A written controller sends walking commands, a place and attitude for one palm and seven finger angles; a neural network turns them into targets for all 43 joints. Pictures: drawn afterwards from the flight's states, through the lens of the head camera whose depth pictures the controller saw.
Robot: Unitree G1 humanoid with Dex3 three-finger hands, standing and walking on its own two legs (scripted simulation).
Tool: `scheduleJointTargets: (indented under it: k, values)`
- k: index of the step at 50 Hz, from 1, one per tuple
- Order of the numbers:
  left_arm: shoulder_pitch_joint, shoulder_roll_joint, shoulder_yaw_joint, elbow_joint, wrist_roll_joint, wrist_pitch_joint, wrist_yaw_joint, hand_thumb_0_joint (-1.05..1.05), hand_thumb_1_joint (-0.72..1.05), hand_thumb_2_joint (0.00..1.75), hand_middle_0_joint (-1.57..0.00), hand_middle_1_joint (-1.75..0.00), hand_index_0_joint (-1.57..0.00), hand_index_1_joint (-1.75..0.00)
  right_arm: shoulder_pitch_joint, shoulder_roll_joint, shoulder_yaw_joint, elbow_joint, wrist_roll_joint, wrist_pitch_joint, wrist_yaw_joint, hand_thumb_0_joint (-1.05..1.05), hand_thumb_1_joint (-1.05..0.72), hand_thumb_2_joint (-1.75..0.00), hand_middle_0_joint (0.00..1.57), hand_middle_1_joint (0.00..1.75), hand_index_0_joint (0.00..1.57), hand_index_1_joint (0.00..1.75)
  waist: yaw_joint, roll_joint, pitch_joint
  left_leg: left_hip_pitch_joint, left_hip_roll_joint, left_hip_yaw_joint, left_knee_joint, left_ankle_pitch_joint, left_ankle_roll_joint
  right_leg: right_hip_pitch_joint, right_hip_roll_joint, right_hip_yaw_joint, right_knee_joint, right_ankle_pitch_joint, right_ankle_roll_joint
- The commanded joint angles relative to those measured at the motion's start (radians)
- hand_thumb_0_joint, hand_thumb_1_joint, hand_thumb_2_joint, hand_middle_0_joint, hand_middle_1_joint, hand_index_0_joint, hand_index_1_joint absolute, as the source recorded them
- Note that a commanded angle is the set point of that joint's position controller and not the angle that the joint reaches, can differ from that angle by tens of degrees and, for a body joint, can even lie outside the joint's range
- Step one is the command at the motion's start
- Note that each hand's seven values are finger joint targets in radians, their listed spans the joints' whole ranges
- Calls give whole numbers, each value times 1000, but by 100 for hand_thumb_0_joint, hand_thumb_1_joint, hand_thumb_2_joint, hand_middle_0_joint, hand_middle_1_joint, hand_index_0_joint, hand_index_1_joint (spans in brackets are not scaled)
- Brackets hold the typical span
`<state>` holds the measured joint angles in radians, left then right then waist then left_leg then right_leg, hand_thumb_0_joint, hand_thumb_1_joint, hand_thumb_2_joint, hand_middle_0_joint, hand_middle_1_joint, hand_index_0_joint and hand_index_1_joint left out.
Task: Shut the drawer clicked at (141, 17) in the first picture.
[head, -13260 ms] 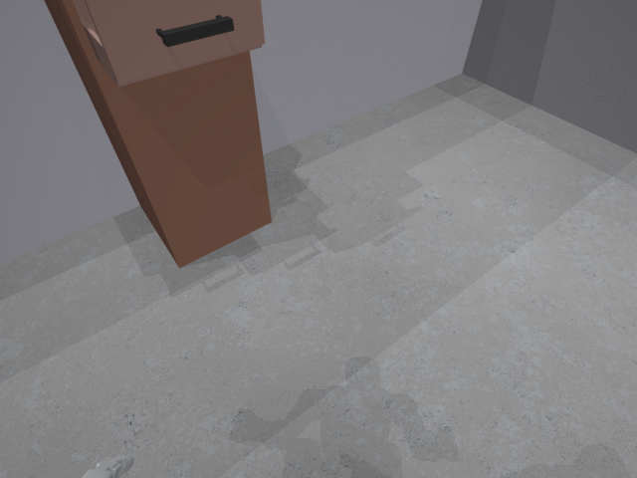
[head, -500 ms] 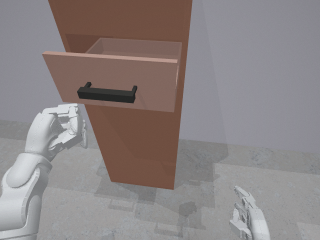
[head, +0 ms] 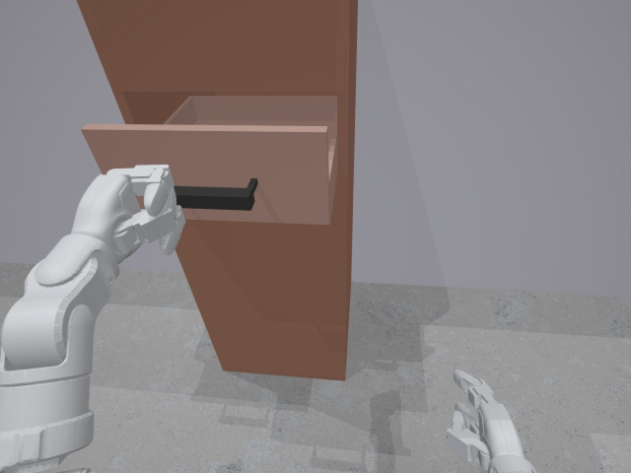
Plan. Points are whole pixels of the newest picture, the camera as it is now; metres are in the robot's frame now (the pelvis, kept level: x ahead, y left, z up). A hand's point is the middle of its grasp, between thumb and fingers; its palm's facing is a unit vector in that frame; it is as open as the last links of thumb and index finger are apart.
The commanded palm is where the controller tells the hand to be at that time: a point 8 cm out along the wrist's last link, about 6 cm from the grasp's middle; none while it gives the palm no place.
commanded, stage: raise the hand and make a fist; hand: left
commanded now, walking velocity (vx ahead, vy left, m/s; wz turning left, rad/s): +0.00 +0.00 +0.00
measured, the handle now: (205, 190) +0.49 +0.24 +0.14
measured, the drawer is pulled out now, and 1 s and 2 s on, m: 0.15 0.15 0.15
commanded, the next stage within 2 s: bring the fist close to the handle in 0.18 s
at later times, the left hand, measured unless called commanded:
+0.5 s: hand (184, 223) +0.32 +0.19 +0.21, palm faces +0.04 -1.00 -0.04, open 3.3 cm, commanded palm +0.29 +0.24 +0.22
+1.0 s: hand (198, 229) +0.36 +0.19 +0.17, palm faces +0.02 -1.00 -0.02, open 3.3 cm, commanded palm +0.33 +0.25 +0.17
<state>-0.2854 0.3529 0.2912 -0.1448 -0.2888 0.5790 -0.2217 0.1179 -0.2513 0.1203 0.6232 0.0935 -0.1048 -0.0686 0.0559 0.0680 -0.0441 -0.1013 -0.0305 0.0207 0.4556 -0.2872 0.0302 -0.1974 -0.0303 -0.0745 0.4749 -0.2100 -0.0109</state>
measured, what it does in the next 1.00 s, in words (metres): stands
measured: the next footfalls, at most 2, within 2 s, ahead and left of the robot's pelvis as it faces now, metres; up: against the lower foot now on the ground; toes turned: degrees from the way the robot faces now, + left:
none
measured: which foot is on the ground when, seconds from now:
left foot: down 0.00-1.00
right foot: down 0.00-1.00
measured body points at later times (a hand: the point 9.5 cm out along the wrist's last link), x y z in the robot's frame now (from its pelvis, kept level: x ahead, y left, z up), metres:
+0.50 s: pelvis -0.01 -0.02 +0.00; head -0.04 -0.05 +0.45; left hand +0.31 +0.24 +0.22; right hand +0.21 -0.24 -0.07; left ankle -0.02 +0.10 -0.74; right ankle +0.03 -0.11 -0.74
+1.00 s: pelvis +0.01 +0.00 +0.00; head +0.00 -0.02 +0.45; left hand +0.35 +0.25 +0.17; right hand +0.18 -0.24 -0.08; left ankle -0.02 +0.10 -0.74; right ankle +0.03 -0.11 -0.74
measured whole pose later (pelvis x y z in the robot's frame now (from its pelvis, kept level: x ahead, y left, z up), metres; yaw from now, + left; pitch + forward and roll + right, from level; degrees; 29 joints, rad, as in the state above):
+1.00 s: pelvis +0.01 +0.00 +0.00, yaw -1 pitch -1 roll +0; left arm -0.32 0.31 0.27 0.21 -0.23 0.20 -0.22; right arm 0.23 -0.25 0.07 0.63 0.08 -0.14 -0.10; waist 0.02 0.04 -0.02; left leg -0.15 -0.01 0.03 0.48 -0.31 0.03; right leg -0.24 -0.01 -0.07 0.47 -0.21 -0.02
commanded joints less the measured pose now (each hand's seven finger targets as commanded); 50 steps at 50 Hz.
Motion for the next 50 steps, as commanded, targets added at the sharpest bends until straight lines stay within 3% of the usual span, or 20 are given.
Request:
scheduleJointTargets:
  k: [1,3,6,9,11,12,14,17,22,23,27,28,33,35,37,42,46,48,50]
  values:
    - [-361,244,130,-315,-7,-137,23,0,90,90,-140,-160,-140,-160,-217,-93,-47,-209,-9,-65,-8,0,-90,-90,20,30,20,30,31,-59,-218,-17,15,-55,-68,234,-9,141,16,28,-52,138,-14]
    - [-365,268,153,-350,-7,-195,32,0,90,90,-140,-160,-140,-160,-210,-89,-50,-204,-11,-78,-12,0,-90,-90,20,30,20,30,28,-25,-217,-4,19,-45,-67,231,-6,145,17,37,-61,134,-12]
    - [-399,218,95,-270,0,-218,28,0,90,90,-140,-160,-140,-160,-184,-90,-50,-175,-8,-87,-24,0,-90,-90,20,30,20,30,4,22,-161,3,17,-44,-72,194,-7,102,20,34,-78,108,-12]
    - [-334,242,114,-160,-1,-174,7,0,90,90,-140,-160,-140,-160,-175,-107,-57,-156,0,-85,-34,0,-90,-90,20,30,20,30,6,0,-110,-30,15,-38,-67,165,0,100,17,44,-97,92,-10]
    - [-324,221,77,-96,-1,-131,-14,0,90,90,-140,-160,-140,-160,-179,-112,-54,-154,6,-78,-36,0,-90,-90,20,30,20,30,0,-10,-83,-54,10,-38,-65,134,2,84,13,46,-105,58,-7]
    - [-315,227,82,-45,-4,-115,-22,0,90,90,-140,-160,-140,-160,-180,-118,-58,-147,8,-76,-35,0,-90,-90,20,30,20,30,-1,-55,-62,-67,13,-40,-60,122,3,76,13,55,-119,35,-5]
    - [-339,253,97,-62,-13,-108,-38,0,90,90,-140,-160,-140,-160,-191,-122,-60,-159,10,-76,-34,0,-90,-90,20,30,20,30,1,-64,-98,-70,10,-41,-49,118,7,94,6,69,-117,17,1]
    - [-385,227,69,-38,-19,-149,-47,0,90,90,-140,-160,-140,-160,-186,-119,-64,-162,8,-82,-32,0,-90,-90,20,30,20,30,-13,-113,-126,-72,11,-39,-29,115,6,90,2,82,-117,-7,8]
    - [-469,274,112,-20,-10,-266,-18,0,90,90,-140,-160,-140,-160,-166,-109,-71,-158,-3,-97,-33,0,-90,-90,20,30,20,30,-10,-82,-167,-75,11,-36,-18,110,2,107,-6,98,-110,-16,5]
    - [-473,298,132,-18,1,-283,-8,0,90,90,-140,-160,-140,-160,-164,-108,-72,-160,-3,-97,-32,0,-90,-90,20,30,20,30,-7,-52,-174,-82,12,-34,-20,118,1,122,-9,98,-106,-5,3]
    - [-430,308,143,59,28,-312,5,0,90,90,-140,-160,-140,-160,-132,-108,-76,-158,-8,-86,-30,0,-90,-90,20,30,20,30,1,-25,-176,-101,14,-24,-24,146,-1,144,-6,93,-90,57,-3]
    - [-445,271,104,68,30,-318,-1,0,90,90,-140,-160,-140,-160,-125,-109,-73,-157,-6,-85,-31,0,-90,-90,20,30,20,30,-15,-17,-168,-93,14,-22,-30,155,1,137,-5,85,-84,89,-4]
    - [-420,227,70,111,17,-341,-39,0,90,90,-140,-160,-140,-160,-91,-114,-82,-170,-3,-89,-37,0,-90,-90,20,30,20,30,-23,-58,-177,-79,17,-23,-30,177,5,121,8,65,-69,145,-5]
    - [-405,226,81,94,11,-362,-44,0,90,90,-140,-160,-140,-160,-83,-112,-84,-180,-5,-94,-37,0,-90,-90,20,30,20,30,-17,-51,-199,-70,15,-25,-31,194,3,126,11,57,-58,172,-8]
    - [-397,244,102,112,8,-388,-41,0,90,90,-140,-160,-140,-160,-67,-117,-87,-170,-9,-98,-36,0,-90,-90,20,30,20,30,-16,-85,-204,-75,19,-25,-29,208,3,129,14,55,-55,188,-8]
    - [-431,207,66,109,27,-429,-14,0,90,90,-140,-160,-140,-160,-42,-115,-91,-163,-13,-99,-38,0,-90,-90,20,30,20,30,-28,-33,-180,-63,24,-26,-38,220,-4,85,20,40,-50,182,-15]
    - [-432,178,38,110,41,-457,1,0,90,90,-140,-160,-140,-160,-20,-113,-93,-158,-16,-100,-40,0,-90,-90,20,30,20,30,-36,5,-205,-35,26,-30,-41,258,-10,80,22,33,-38,218,-20]
    - [-421,156,21,145,42,-464,5,0,90,90,-140,-160,-140,-160,-10,-116,-96,-152,-17,-97,-41,0,-90,-90,20,30,20,30,-40,-42,-193,-44,31,-35,-42,254,-9,71,25,30,-39,209,-19]
    - [-424,180,47,191,42,-464,7,0,90,90,-140,-160,-140,-160,5,-121,-98,-143,-19,-89,-45,0,-90,-90,20,30,20,30,-42,-64,-193,-54,31,-34,-42,243,-10,67,26,29,-41,204,-18]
